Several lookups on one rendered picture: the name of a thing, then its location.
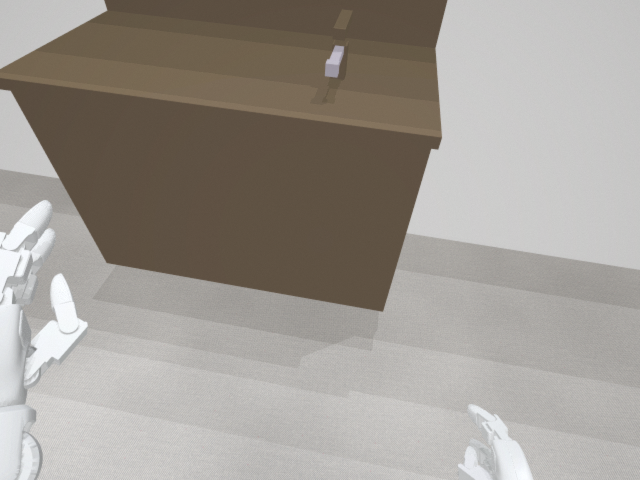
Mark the robot left hand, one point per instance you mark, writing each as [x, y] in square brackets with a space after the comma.
[22, 254]

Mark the counter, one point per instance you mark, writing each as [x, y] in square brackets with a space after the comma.
[201, 138]

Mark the robot right hand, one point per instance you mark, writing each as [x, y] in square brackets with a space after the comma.
[504, 461]

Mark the left robot forearm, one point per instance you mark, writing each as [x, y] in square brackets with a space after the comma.
[21, 455]

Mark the tap lever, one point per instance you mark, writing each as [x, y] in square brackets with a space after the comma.
[332, 64]

